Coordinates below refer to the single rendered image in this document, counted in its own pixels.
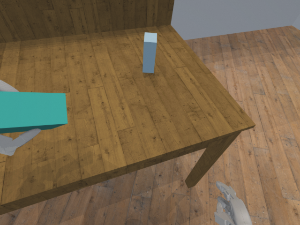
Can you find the sponge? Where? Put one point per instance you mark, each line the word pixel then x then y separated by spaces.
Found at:
pixel 23 111

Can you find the table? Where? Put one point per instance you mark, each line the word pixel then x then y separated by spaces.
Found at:
pixel 120 119

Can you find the left robot hand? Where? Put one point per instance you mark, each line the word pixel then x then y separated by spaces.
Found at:
pixel 7 144

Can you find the right robot hand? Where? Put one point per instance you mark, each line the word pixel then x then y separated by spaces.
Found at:
pixel 235 213

